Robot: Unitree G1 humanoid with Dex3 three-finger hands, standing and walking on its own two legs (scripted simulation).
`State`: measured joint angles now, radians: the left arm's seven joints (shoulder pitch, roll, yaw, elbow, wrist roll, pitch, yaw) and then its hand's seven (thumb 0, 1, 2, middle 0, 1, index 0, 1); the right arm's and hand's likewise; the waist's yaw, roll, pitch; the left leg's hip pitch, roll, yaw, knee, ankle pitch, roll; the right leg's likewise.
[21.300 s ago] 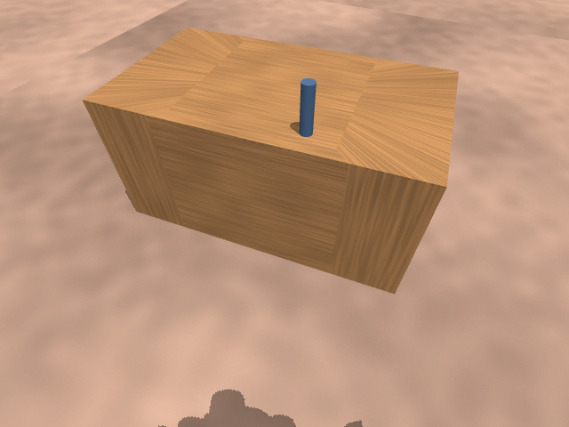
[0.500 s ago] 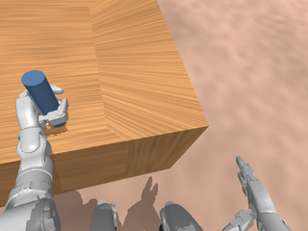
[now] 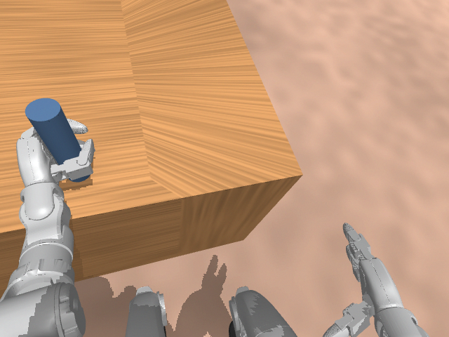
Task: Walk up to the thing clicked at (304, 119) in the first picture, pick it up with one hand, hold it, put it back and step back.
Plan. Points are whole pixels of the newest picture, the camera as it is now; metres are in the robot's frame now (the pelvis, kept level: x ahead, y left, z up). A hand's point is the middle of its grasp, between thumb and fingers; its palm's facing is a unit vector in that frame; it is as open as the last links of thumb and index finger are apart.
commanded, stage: loosen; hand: left
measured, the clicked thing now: (64, 145) +0.46 +0.22 +0.02
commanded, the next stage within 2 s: open in 0.08 s
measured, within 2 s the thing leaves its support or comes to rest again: neither
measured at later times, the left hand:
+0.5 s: hand (78, 151) +0.46 +0.20 +0.00, palm faces +0.18 -0.98 +0.00, open 11.7 cm
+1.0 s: hand out of the picture +0.46 +0.29 +0.14, palm faces +0.23 -0.97 -0.05, open 16.7 cm
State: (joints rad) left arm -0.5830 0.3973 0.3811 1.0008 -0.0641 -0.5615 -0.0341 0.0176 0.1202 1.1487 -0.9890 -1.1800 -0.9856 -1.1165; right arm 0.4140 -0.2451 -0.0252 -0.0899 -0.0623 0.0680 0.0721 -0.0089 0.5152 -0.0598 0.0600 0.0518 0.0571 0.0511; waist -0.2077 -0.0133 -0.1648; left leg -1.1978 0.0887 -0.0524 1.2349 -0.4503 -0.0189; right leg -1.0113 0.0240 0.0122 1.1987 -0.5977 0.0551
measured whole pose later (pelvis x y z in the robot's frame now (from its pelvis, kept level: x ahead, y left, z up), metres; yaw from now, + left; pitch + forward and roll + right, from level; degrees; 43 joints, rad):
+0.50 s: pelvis +0.00 +0.00 +0.00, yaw +0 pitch +24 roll -4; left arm -0.58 0.40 0.39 0.99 -0.08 -0.55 -0.05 0.00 -0.12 0.39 -0.60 -0.50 -0.60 -0.49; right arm 0.42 -0.25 -0.03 -0.11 -0.06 0.07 0.07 -0.01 0.51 -0.05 0.06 0.05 0.06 0.05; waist -0.21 -0.02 -0.17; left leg -1.21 0.09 -0.05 1.25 -0.46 -0.02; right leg -1.02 0.03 0.01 1.21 -0.61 0.05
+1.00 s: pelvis +0.02 +0.01 +0.04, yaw +0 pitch +17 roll -4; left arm -0.59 0.54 0.42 0.88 -0.15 -0.27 -0.18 0.00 -0.36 0.05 -0.06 -0.03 -0.06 -0.02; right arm 0.42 -0.24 -0.01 0.07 0.00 0.13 0.02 -0.01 0.54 -0.05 0.06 0.05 0.06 0.05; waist -0.11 0.02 -0.18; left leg -0.94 0.09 -0.02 1.06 -0.43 -0.01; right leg -0.75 0.01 0.03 0.99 -0.54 0.06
